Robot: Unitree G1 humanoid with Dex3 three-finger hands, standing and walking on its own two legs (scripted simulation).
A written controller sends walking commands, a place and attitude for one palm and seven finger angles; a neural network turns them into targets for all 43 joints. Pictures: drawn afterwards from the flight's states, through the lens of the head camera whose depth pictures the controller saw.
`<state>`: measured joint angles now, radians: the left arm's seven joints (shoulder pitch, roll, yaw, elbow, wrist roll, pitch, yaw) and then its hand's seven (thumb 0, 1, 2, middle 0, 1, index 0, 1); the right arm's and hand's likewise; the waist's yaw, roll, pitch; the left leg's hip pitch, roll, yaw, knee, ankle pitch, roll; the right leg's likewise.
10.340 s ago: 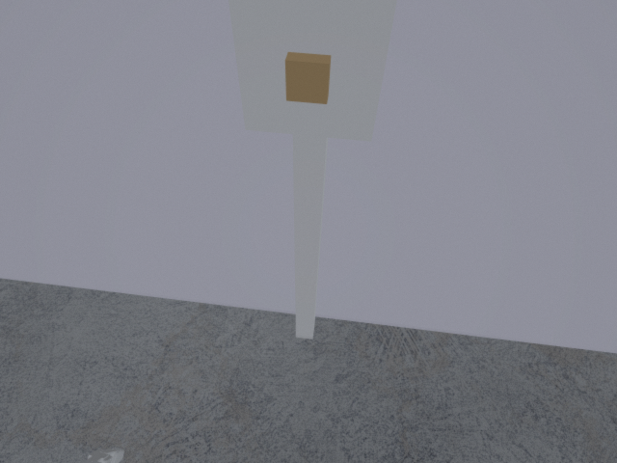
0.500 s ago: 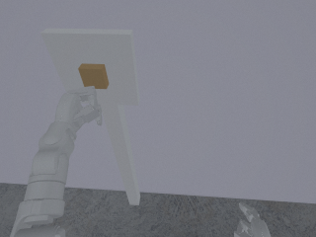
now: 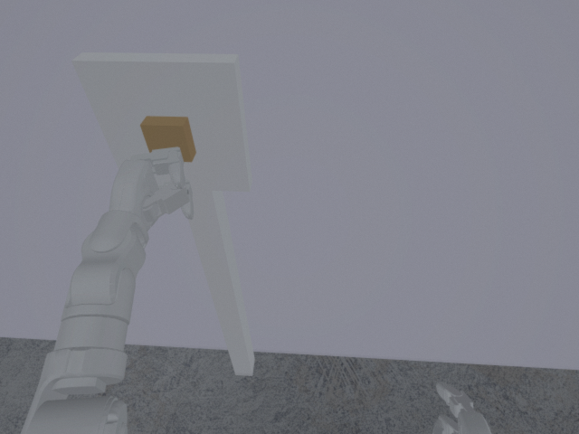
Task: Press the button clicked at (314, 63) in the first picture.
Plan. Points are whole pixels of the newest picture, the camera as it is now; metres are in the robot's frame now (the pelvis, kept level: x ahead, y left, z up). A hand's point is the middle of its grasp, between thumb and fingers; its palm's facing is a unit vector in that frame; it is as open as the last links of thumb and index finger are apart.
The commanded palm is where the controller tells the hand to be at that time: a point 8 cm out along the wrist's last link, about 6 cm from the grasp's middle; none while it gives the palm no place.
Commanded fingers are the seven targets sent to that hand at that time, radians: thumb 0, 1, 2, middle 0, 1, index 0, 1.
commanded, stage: press the button with the knuckle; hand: left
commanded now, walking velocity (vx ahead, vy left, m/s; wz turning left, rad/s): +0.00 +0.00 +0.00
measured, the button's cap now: (170, 138) +0.46 +0.20 +0.21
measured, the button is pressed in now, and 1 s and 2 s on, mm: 0 13 0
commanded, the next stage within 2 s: hold the button down briefly in 0.80 s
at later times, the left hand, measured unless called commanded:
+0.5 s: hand (194, 177) +0.41 +0.16 +0.18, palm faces +0.00 -1.00 -0.01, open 2.9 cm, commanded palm +0.40 +0.22 +0.18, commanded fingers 0.00 0.90 0.90 -1.30 -1.50 -1.30 -1.50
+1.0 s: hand (193, 173) +0.42 +0.16 +0.17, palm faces -0.02 -1.00 -0.02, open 2.9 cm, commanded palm +0.43 +0.21 +0.18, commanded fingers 0.00 0.90 0.90 -1.30 -1.50 -1.30 -1.50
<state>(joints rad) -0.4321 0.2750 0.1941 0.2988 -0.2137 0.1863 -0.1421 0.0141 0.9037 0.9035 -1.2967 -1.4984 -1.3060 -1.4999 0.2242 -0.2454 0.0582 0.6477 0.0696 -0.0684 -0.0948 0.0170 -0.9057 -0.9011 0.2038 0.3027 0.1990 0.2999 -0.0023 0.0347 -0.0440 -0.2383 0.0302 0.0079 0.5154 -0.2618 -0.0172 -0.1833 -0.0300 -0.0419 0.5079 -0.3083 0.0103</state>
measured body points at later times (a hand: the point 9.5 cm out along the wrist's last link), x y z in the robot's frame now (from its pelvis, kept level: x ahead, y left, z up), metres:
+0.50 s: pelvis +0.00 +0.00 +0.00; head -0.01 -0.02 +0.45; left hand +0.40 +0.21 +0.18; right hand +0.12 -0.26 -0.11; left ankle +0.01 +0.13 -0.74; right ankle -0.02 -0.12 -0.74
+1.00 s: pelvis -0.03 +0.00 -0.01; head -0.02 +0.00 +0.44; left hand +0.42 +0.22 +0.18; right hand +0.06 -0.25 -0.12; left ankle +0.01 +0.13 -0.74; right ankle -0.02 -0.12 -0.74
